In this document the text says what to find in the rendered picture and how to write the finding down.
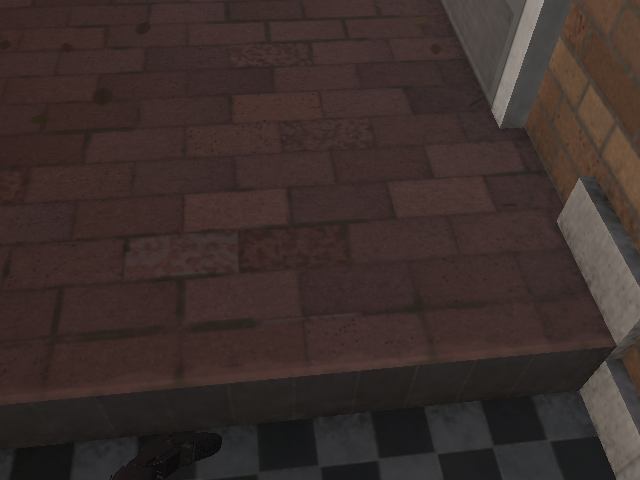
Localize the robot left hand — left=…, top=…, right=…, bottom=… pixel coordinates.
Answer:
left=110, top=432, right=222, bottom=480

